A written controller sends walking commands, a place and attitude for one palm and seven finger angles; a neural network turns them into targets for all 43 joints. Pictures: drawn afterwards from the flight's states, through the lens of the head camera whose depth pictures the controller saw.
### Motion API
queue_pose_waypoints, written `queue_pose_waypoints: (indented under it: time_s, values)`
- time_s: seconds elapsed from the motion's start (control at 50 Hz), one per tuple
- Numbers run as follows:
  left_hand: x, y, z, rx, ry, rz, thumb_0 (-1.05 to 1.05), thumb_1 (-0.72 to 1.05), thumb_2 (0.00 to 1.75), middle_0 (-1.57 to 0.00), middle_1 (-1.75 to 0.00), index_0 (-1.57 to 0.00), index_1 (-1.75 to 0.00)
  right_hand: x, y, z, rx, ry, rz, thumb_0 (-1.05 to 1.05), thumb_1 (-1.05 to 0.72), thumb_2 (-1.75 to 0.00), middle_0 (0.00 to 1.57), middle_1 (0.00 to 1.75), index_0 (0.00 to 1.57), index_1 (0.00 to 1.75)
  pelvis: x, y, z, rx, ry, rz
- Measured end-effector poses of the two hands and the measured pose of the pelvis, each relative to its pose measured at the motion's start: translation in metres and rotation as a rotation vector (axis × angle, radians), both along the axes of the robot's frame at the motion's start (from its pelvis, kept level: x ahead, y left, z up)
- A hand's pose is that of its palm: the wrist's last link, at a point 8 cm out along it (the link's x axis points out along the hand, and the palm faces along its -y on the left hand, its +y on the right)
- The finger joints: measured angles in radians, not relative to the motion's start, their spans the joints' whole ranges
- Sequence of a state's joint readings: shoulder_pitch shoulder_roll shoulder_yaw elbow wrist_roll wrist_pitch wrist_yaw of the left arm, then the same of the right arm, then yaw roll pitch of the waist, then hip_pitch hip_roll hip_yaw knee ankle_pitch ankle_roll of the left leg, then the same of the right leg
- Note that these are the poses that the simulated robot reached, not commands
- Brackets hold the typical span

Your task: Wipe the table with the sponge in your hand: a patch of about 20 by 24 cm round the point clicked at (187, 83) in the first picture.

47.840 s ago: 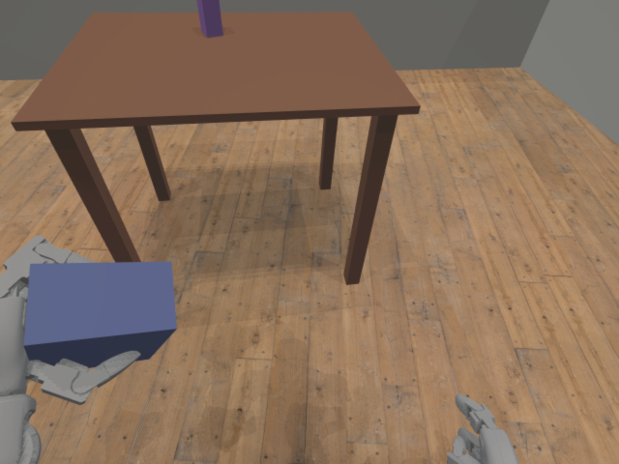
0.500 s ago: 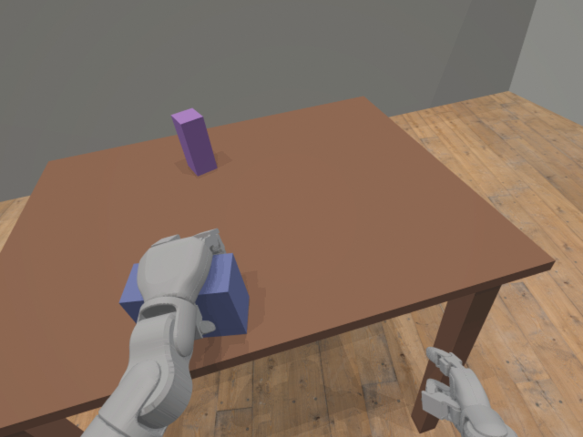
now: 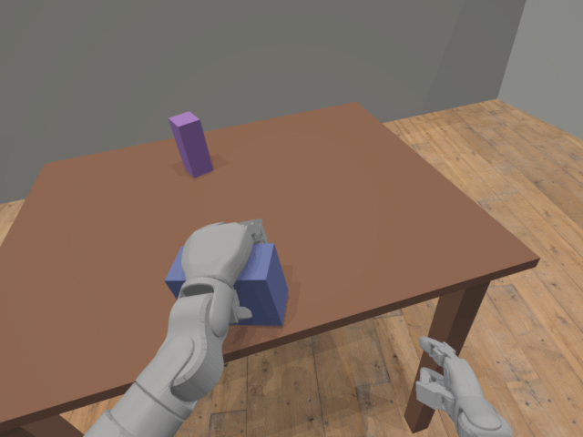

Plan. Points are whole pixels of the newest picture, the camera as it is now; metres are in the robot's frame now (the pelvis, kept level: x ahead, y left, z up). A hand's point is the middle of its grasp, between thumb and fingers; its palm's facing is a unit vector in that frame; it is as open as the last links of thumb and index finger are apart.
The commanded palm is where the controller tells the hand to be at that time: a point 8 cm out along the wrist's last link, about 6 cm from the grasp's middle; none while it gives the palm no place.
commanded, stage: wipe forward along the third lane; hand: left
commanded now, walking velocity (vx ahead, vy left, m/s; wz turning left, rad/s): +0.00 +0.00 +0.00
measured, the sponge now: (234, 292) +0.30 +0.14 +0.07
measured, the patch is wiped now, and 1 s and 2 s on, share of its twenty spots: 0.80 0.85 1.00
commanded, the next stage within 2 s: wipe back along the third lane in 1.72 s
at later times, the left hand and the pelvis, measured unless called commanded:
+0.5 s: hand (235, 248) +0.35 +0.15 +0.11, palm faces +0.08 -0.15 -0.99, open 10.5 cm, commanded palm +0.32 +0.15 +0.15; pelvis +0.00 +0.00 +0.00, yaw -1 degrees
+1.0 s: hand (237, 225) +0.40 +0.16 +0.11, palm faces -0.01 -0.08 -1.00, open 10.4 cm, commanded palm +0.38 +0.17 +0.15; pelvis +0.01 -0.01 +0.00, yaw +0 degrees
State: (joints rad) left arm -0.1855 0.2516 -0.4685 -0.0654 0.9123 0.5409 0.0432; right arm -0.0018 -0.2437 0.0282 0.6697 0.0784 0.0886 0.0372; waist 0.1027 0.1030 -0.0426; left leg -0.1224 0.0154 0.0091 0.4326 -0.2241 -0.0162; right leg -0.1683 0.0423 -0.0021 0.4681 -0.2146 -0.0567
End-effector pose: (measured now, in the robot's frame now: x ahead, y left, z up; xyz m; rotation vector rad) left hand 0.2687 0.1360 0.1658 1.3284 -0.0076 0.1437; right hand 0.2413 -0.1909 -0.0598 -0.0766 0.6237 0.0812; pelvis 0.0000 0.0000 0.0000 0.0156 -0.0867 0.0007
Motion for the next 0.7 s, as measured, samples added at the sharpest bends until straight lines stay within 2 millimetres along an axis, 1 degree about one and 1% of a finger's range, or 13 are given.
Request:
queue_pose_waypoints:
  time_s: [0.06, 0.18, 0.48, 0.6, 0.7]
  values:
    - [0.004, -0.002, -0.001, -0.003, 0.003, -0.007, -0.02, -0.55, 1.04, -0.62, -1.34, -0.75, -1.22, -0.002, 0.000, 0.000, -0.004, 0.009, -0.007, 0.02, -0.91, -0.90, 0.20, 0.30, 0.20, 0.30, 0.000, 0.001, 0.000, -0.001, 0.003, -0.002]
    - [0.018, 0.005, 0.000, -0.006, 0.003, 0.017, -0.02, -0.56, 1.05, -0.63, -1.34, -0.76, -1.22, -0.011, -0.002, -0.003, -0.022, 0.044, -0.034, 0.01, -0.91, -0.90, 0.20, 0.30, 0.20, 0.30, -0.001, 0.001, 0.000, 0.000, 0.010, -0.011]
    - [0.055, 0.013, -0.006, 0.075, 0.050, 0.120, -0.02, -0.56, 1.05, -0.63, -1.35, -0.76, -1.22, -0.038, -0.024, -0.023, -0.057, 0.151, -0.120, 0.01, -0.91, -0.90, 0.20, 0.30, 0.20, 0.30, 0.000, 0.003, 0.000, 0.003, 0.045, -0.015]
    - [0.069, 0.017, -0.005, 0.076, 0.068, 0.171, -0.01, -0.56, 1.05, -0.63, -1.35, -0.76, -1.22, -0.042, -0.031, -0.027, -0.073, 0.177, -0.135, 0.01, -0.91, -0.90, 0.20, 0.30, 0.20, 0.30, 0.002, 0.001, 0.000, 0.004, 0.059, -0.011]
    - [0.083, 0.016, -0.005, 0.105, 0.099, 0.201, -0.01, -0.56, 1.05, -0.64, -1.34, -0.76, -1.22, -0.043, -0.034, -0.030, -0.081, 0.190, -0.140, 0.01, -0.91, -0.90, 0.20, 0.30, 0.20, 0.30, 0.003, -0.001, 0.000, 0.005, 0.075, -0.004]
